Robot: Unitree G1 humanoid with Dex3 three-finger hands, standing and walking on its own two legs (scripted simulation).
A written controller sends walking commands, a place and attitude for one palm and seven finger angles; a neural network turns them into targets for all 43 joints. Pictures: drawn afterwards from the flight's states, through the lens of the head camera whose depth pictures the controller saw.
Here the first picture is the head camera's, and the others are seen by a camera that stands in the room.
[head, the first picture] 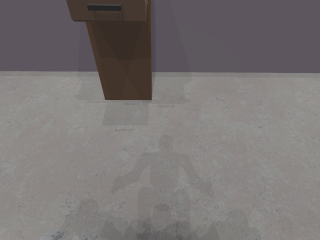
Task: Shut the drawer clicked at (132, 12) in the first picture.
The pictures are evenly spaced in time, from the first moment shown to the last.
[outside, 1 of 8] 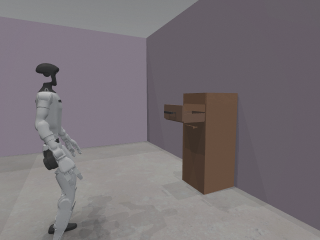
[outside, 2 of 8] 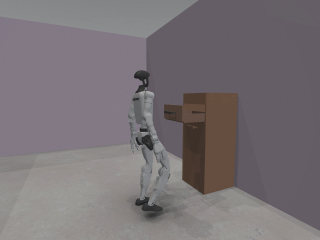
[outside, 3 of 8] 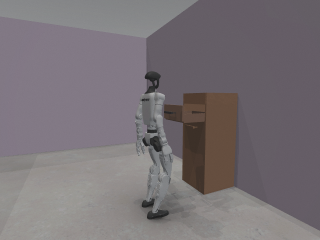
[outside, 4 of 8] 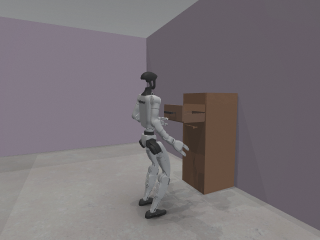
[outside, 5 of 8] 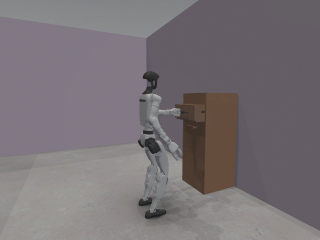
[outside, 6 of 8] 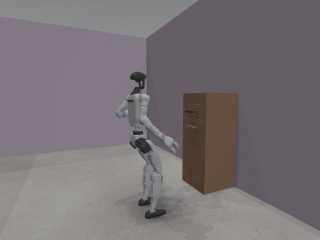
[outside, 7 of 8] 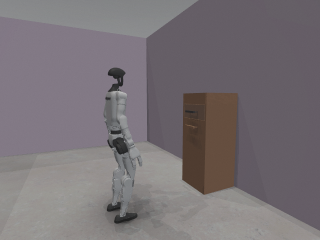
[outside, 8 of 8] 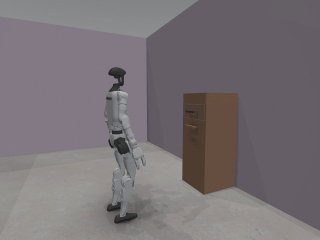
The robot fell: no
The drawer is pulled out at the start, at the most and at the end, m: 0.28 0.28 0.00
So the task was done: yes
